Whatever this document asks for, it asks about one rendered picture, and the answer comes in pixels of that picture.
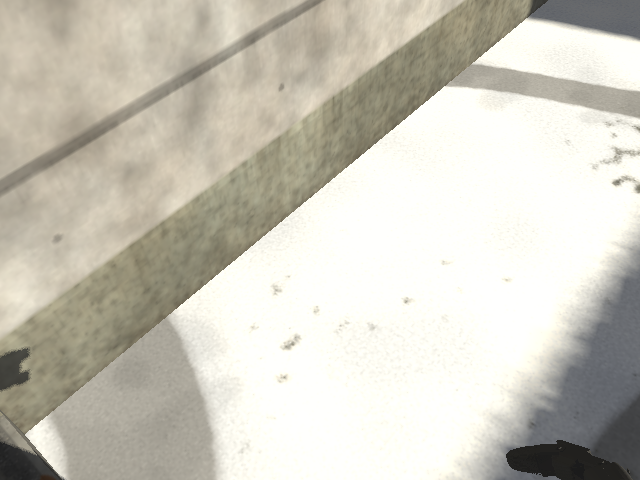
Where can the right robot hand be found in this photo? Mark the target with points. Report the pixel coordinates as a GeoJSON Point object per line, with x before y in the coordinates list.
{"type": "Point", "coordinates": [566, 461]}

